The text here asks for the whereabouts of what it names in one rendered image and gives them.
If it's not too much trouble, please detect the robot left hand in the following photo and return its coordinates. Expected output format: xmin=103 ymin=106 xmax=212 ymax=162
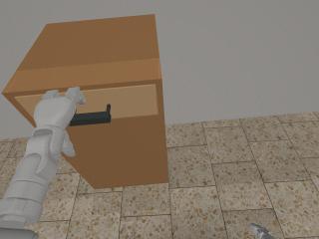
xmin=33 ymin=87 xmax=86 ymax=157

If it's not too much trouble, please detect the robot left upper arm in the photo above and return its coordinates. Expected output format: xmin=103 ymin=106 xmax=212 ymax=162
xmin=0 ymin=227 xmax=39 ymax=239

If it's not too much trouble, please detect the handle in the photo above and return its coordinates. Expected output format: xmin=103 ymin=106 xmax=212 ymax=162
xmin=69 ymin=104 xmax=112 ymax=126

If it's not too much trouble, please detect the left robot forearm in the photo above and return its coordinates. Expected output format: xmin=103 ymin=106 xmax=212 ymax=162
xmin=0 ymin=124 xmax=65 ymax=229

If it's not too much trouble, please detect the robot right hand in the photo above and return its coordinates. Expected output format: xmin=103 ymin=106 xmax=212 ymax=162
xmin=249 ymin=223 xmax=276 ymax=239

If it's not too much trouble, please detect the cabinet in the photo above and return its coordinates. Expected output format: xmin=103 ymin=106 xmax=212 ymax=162
xmin=1 ymin=14 xmax=168 ymax=189

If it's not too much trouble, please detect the drawer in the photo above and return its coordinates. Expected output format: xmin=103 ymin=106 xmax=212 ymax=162
xmin=15 ymin=84 xmax=158 ymax=119

